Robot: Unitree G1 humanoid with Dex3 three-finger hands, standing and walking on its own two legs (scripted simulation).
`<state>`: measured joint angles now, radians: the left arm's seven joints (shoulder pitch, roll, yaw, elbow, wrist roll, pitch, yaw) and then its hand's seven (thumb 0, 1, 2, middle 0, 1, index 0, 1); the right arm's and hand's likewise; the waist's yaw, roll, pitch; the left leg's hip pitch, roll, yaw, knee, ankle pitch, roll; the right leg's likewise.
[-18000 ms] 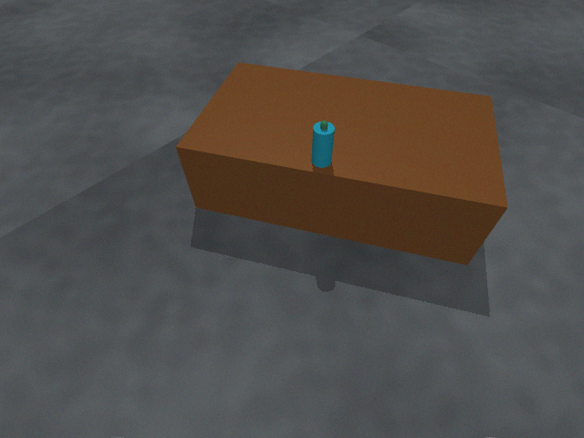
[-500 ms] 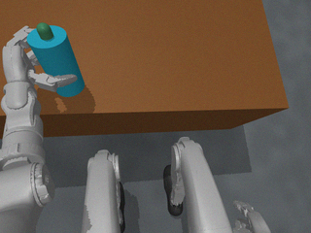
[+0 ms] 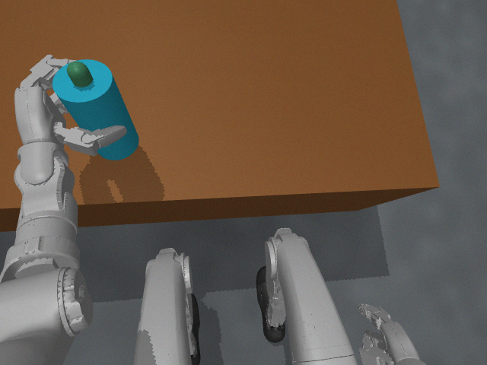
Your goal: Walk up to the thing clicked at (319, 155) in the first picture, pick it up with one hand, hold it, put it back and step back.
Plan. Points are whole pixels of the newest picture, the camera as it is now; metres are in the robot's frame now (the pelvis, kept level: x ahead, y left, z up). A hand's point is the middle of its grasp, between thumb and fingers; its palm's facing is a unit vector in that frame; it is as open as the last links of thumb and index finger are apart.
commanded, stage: settle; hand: left
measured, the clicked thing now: (99, 110) +0.49 +0.18 -0.03
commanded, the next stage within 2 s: lift in 0.12 s
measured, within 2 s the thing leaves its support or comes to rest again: neither
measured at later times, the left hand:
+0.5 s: hand (85, 118) +0.46 +0.19 +0.01, palm faces +0.10 -0.99 -0.07, open 11.1 cm
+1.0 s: hand (38, 125) +0.39 +0.18 +0.13, palm faces +0.16 -0.99 -0.05, open 11.1 cm
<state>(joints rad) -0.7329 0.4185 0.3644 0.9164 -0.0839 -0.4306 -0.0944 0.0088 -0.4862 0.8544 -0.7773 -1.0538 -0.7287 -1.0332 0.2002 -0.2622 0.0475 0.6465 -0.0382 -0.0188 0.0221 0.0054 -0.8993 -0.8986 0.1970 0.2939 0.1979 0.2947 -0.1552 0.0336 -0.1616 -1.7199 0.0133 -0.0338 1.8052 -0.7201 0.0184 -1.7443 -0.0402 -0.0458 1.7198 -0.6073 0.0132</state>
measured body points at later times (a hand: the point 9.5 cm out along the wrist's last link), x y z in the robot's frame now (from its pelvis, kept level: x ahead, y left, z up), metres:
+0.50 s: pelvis +0.01 -0.01 +0.04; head +0.20 +0.02 +0.44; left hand +0.45 +0.24 +0.01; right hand +0.09 -0.26 -0.10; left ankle +0.03 +0.11 -0.49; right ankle +0.07 -0.13 -0.49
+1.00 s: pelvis +0.02 -0.01 +0.13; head +0.13 +0.01 +0.56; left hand +0.38 +0.23 +0.14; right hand +0.15 -0.26 +0.01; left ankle +0.03 +0.11 -0.49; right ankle +0.07 -0.13 -0.49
